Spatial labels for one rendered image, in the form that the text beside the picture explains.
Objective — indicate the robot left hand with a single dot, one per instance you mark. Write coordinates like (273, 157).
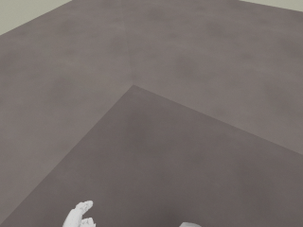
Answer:
(74, 218)

